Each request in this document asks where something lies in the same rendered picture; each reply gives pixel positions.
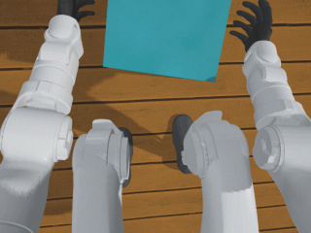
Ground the right robot thigh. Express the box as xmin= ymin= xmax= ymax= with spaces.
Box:
xmin=187 ymin=119 xmax=259 ymax=233

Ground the left robot upper arm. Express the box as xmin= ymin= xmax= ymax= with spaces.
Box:
xmin=0 ymin=107 xmax=74 ymax=233

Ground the robot right forearm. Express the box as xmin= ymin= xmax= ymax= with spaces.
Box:
xmin=242 ymin=40 xmax=311 ymax=130

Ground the robot left forearm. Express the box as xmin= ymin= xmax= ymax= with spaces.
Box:
xmin=0 ymin=15 xmax=84 ymax=155

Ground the right robot foot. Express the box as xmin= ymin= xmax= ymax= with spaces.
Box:
xmin=172 ymin=114 xmax=193 ymax=174

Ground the right robot upper arm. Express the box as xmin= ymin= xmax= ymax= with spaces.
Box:
xmin=252 ymin=124 xmax=311 ymax=233

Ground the carton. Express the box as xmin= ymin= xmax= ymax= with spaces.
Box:
xmin=103 ymin=0 xmax=231 ymax=83

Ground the left robot hand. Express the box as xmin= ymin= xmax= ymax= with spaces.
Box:
xmin=56 ymin=0 xmax=95 ymax=22

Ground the right robot hand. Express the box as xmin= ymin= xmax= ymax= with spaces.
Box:
xmin=229 ymin=0 xmax=273 ymax=52

